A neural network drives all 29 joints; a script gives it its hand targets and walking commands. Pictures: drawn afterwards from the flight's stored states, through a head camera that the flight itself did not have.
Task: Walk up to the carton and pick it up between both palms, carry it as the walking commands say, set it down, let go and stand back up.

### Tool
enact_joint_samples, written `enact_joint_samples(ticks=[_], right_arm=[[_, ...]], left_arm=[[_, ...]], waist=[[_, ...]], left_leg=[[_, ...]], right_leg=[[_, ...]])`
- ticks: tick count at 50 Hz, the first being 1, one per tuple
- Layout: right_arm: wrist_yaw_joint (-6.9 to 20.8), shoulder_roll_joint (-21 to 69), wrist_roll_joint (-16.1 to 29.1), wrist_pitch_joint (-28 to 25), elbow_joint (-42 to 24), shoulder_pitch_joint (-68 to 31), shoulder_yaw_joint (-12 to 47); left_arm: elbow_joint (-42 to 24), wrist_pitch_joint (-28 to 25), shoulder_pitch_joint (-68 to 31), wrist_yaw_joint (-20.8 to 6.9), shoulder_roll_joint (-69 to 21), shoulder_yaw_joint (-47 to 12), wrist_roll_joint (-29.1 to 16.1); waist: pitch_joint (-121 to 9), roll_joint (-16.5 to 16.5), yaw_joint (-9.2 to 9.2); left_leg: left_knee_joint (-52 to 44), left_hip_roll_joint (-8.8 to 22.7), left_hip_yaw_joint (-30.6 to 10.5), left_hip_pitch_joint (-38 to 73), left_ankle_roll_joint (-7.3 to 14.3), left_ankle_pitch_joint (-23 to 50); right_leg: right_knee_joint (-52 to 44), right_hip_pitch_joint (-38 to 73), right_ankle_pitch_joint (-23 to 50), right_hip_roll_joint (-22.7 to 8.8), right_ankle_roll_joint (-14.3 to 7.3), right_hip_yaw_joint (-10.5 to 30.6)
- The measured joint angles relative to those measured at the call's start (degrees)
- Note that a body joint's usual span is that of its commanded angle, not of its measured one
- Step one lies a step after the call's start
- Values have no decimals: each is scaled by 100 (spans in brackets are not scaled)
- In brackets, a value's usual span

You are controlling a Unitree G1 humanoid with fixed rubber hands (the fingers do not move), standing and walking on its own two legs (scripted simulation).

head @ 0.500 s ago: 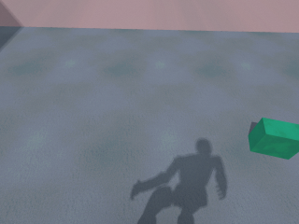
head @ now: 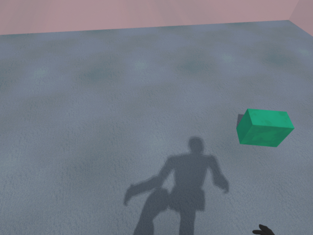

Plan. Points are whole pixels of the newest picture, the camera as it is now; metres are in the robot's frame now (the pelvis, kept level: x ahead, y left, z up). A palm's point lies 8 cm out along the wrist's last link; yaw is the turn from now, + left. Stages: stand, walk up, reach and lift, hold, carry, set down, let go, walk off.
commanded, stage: walk up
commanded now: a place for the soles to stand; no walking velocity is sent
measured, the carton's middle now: (262, 128) +0.96 -0.80 -0.65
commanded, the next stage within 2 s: none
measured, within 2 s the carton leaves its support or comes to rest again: neither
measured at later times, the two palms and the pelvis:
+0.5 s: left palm (103, 176) +0.32 +0.17 -0.11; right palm out of the picture +0.03 -0.41 -0.09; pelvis +0.11 -0.09 -0.01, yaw -22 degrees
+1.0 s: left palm (161, 132) +0.50 -0.01 -0.12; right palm out of the picture +0.05 -0.45 -0.12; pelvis +0.23 -0.19 -0.03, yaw -37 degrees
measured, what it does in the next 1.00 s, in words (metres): walks ahead, turning right: right foot, then left foot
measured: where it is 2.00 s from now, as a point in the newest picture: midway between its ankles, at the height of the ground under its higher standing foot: (215, 196)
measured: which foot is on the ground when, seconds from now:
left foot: down 0.00-0.12, up 0.14-0.32, down 0.34-0.60, up 0.62-0.80, down 0.82-1.00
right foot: up 0.00-0.08, down 0.10-0.34, up 0.36-0.56, down 0.58-0.84, up 0.86-1.00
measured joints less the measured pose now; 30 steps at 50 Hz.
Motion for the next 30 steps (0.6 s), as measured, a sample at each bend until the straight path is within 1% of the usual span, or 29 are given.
enact_joint_samples(ticks=[2, 4, 5, 6, 7, 9, 10, 11, 12, 14, 15, 17, 18, 19, 20, 21, 22, 24, 27, 28, 29, 30], right_arm=[[20, -143, -13, -21, -173, 49, -67], [49, -311, -19, -21, -307, 123, -112], [58, -402, -20, -4, -353, 169, -133], [64, -505, -17, 28, -378, 218, -156], [62, -587, 5, 83, -371, 249, -171], [46, -704, 96, 185, -345, 264, -157], [43, -743, 129, 182, -335, 272, -139], [40, -751, 139, 147, -325, 287, -110], [44, -731, 140, 107, -327, 315, -76], [80, -650, 135, 35, -377, 414, -15], [93, -601, 133, 1, -415, 484, 13], [104, -523, 104, -109, -531, 672, 59], [93, -500, 42, -182, -608, 786, 70], [71, -472, 15, -234, -660, 881, 87], [57, -441, 28, -254, -690, 961, 111], [51, -407, 50, -268, -669, 1017, 131], [49, -379, 49, -264, -642, 1068, 138], [68, -376, 10, -252, -624, 1168, 131], [115, -490, -5, -240, -703, 1341, 85], [123, -540, 13, -223, -726, 1399, 70], [127, -592, 22, -195, -742, 1462, 58], [118, -619, 32, -150, -744, 1505, 45]], left_arm=[[-120, -5, 83, -111, 100, 70, 10], [-220, -31, 157, -181, 189, 128, 21], [-273, -62, 186, -191, 224, 153, 30], [-329, -118, 195, -182, 239, 173, 31], [-404, -199, 204, -153, 253, 178, -1], [-547, -301, 222, -59, 213, 155, -88], [-601, -313, 235, 0, 162, 130, -125], [-658, -311, 262, 53, 125, 93, -142], [-704, -299, 285, 88, 100, 59, -138], [-783, -279, 317, 109, 66, 5, -103], [-818, -276, 334, 102, 58, -16, -93], [-888, -253, 405, 93, 72, -57, -95], [-883, -220, 430, 107, 66, -58, -97], [-849, -191, 424, 139, 67, -65, -71], [-807, -185, 403, 156, 85, -80, -54], [-758, -200, 367, 149, 113, -84, -54], [-723, -220, 325, 127, 138, -77, -66], [-671, -260, 225, 56, 170, -47, -89], [-669, -294, 31, -20, 220, -8, -101], [-690, -310, -40, -20, 241, 10, -106], [-741, -356, -91, -10, 281, 28, -103], [-819, -422, -143, 17, 338, 59, -108]], waist=[[57, 24, -5], [54, 81, -16], [42, 148, -20], [45, 282, -41], [31, 375, -37], [30, 502, 4], [42, 575, 11], [40, 605, 26], [35, 597, 47], [27, 534, 64], [16, 481, 70], [-39, 352, 63], [-83, 314, 37], [-110, 261, -13], [-118, 191, -79], [-109, 102, -142], [-88, 17, -194], [-30, -82, -294], [67, -22, -418], [92, 35, -454], [106, 106, -488], [144, 177, -524]], left_leg=[[217, 164, 228, 93, -85, -204], [582, 371, 422, 119, -164, -503], [853, 522, 480, 97, -181, -702], [1229, 728, 444, 16, -84, -941], [1819, 786, 188, -217, 56, -1178], [3044, 500, -586, -814, 221, -1466], [3400, 365, -824, -1054, 275, -1459], [3505, 260, -927, -1242, 292, -1450], [3377, 175, -955, -1365, 290, -1510], [2761, 54, -921, -1486, 299, -1522], [2329, 5, -861, -1482, 306, -1390], [1381, -88, -735, -1306, 345, -775], [1282, -65, -698, -1255, 323, -303], [1326, -19, -627, -1219, 263, -172], [1334, 15, -548, -1138, 213, -215], [1267, 34, -463, -1001, 168, -287], [1153, 47, -374, -834, 124, -339], [919, 96, -201, -505, 41, -382], [911, 324, 12, -193, -97, -578], [1035, 439, 54, -155, -144, -707], [1306, 588, 62, -191, -128, -894], [1828, 762, -24, -366, -22, -1049]], right_leg=[[-211, -66, 21, -196, -3, -103], [-480, -56, 68, -314, -42, -231], [-570, -25, 279, -293, -64, -313], [-518, -11, 574, -169, -61, -402], [-360, -71, 574, -37, -60, -429], [-283, -80, 408, 200, -98, -390], [-385, -5, 394, 316, -141, -375], [-514, 66, 436, 407, -182, -341], [-640, 135, 481, 480, -210, -288], [-875, 282, 550, 590, -243, -181], [-954, 340, 561, 628, -253, -118], [-853, 353, 414, 685, -262, 25], [-490, 237, 62, 774, -262, 157], [57, 48, -161, 847, -218, 276], [567, -136, -176, 852, -158, 321], [906, -274, -57, 779, -97, 313], [1033, -360, 76, 654, -42, 281], [780, -409, 155, 360, 40, 155], [-42, -313, 60, 112, -78, -81], [-374, -225, 127, 107, -141, -169], [-650, -114, 220, 161, -203, -256], [-672, -85, 610, 268, -213, -327]])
